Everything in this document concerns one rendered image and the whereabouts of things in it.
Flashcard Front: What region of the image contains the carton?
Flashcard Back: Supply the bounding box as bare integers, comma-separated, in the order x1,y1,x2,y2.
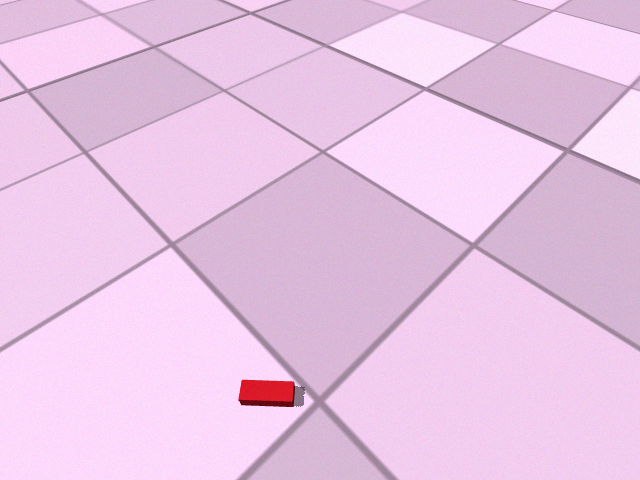
238,380,295,407

